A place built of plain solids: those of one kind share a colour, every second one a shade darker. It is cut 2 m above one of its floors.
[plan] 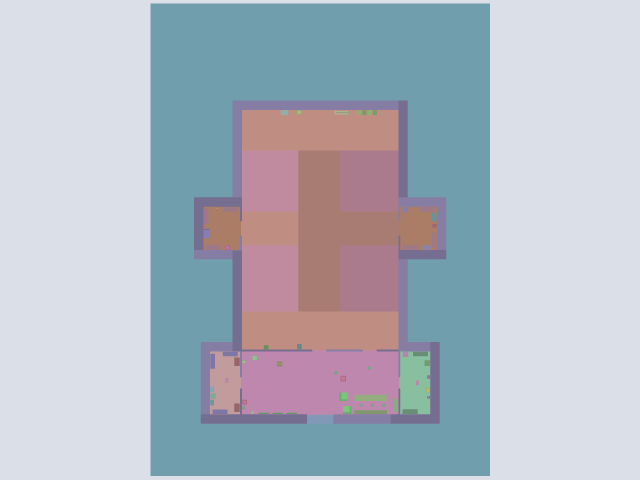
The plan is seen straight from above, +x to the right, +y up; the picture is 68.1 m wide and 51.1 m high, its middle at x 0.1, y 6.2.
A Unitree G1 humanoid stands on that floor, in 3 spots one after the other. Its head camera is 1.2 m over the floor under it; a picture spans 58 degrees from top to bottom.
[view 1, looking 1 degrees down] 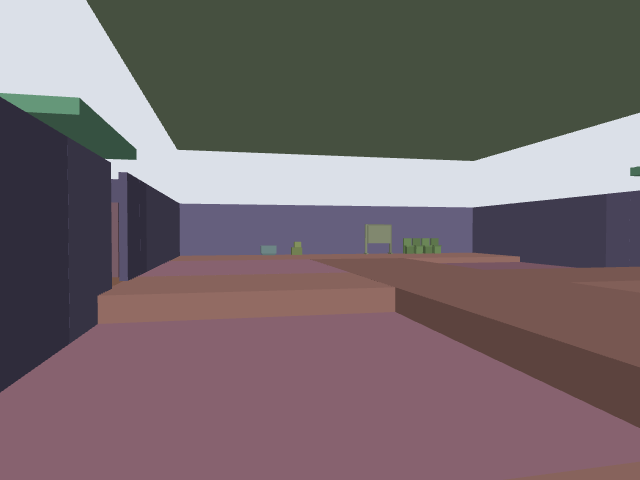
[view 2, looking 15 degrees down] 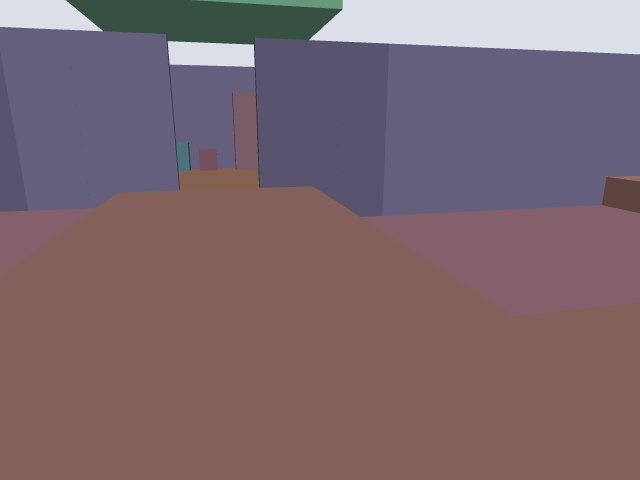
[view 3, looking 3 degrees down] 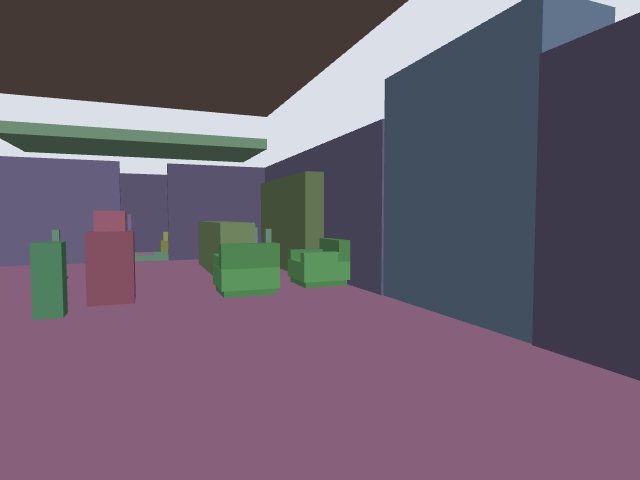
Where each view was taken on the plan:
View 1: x -5.78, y -3.26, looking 78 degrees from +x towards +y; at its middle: wall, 23.82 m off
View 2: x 0.02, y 7.44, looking -13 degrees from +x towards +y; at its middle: floor_gang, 4.64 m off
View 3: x -4.25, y -9.01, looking -22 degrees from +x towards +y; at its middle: armchair_foyer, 8.29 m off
